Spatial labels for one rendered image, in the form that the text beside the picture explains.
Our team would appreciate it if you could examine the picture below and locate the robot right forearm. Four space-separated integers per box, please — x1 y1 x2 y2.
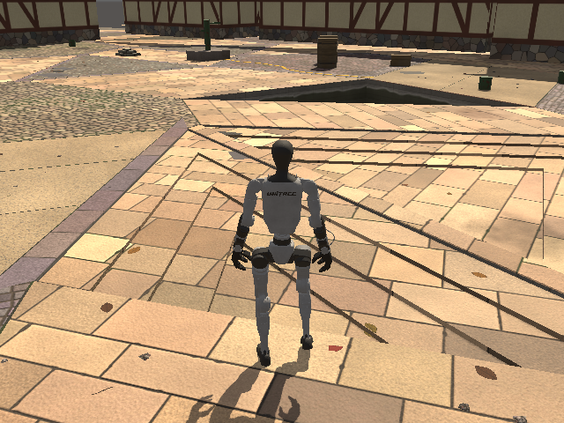
313 214 330 255

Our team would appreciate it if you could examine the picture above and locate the robot left upper arm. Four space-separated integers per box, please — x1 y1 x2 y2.
241 178 263 227

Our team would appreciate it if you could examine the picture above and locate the robot left forearm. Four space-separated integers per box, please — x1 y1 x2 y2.
233 214 249 252

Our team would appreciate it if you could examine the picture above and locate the robot left shin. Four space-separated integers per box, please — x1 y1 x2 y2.
256 298 270 354

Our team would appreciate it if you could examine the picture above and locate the robot right upper arm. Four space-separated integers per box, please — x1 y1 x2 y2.
301 178 323 228

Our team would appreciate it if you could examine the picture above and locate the right robot hand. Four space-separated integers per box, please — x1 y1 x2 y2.
312 252 332 272

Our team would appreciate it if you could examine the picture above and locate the left robot hand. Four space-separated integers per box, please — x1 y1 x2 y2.
231 250 251 271

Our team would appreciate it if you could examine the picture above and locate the left robot foot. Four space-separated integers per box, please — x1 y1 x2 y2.
256 343 271 367

